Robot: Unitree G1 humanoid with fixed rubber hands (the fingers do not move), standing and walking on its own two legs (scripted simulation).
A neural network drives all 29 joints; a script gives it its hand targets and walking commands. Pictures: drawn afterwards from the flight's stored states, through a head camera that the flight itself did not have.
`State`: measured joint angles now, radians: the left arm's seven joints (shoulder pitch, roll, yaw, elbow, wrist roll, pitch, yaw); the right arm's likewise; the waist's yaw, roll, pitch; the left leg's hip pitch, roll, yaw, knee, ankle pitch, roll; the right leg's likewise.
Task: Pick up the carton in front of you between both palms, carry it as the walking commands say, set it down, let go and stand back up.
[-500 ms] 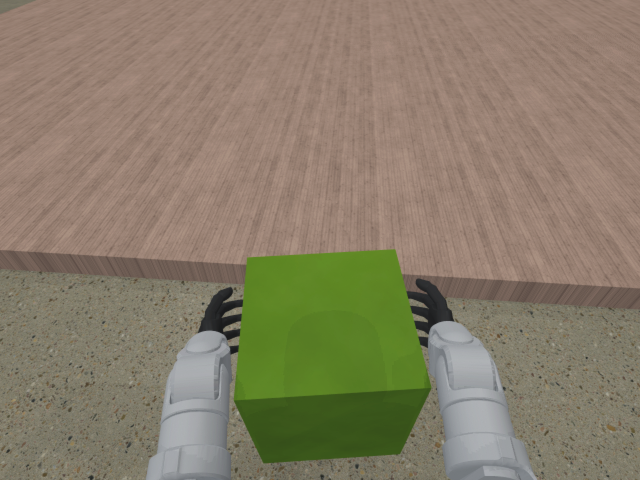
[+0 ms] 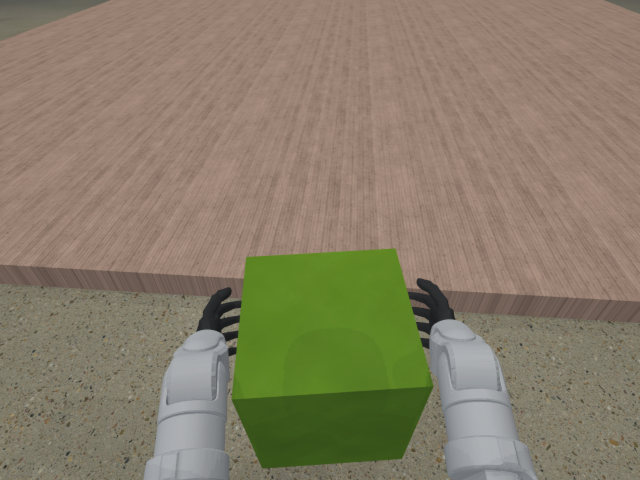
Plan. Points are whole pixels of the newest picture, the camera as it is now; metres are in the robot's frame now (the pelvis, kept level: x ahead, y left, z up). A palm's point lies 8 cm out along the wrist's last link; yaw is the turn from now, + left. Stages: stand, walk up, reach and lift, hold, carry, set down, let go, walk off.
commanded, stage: hold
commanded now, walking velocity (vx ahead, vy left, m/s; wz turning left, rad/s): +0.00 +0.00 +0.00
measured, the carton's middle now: (327, 361) +0.30 +0.00 -0.02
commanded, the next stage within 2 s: carry in 0.76 s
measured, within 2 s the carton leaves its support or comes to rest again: neither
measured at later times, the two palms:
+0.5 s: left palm (210, 342) +0.29 +0.15 +0.05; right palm (440, 332) +0.29 -0.15 +0.05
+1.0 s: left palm (231, 312) +0.32 +0.13 +0.07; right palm (453, 309) +0.32 -0.17 +0.06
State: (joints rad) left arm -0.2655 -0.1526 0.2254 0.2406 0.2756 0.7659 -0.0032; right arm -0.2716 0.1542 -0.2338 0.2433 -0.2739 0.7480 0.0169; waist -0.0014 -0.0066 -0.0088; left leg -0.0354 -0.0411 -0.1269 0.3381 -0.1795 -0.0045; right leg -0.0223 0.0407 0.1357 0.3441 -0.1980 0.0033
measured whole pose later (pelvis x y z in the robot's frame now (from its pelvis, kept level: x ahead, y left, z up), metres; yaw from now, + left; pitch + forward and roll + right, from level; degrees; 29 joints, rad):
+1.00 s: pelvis +0.04 -0.02 -0.01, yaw -1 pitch +2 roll -1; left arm -0.20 -0.14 0.15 0.01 0.17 0.90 0.04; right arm -0.19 0.13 -0.15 -0.03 -0.18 0.90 -0.04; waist 0.01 0.03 -0.16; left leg -0.28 0.04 -0.03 0.60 -0.39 -0.01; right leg -0.23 0.00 -0.03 0.51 -0.31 0.00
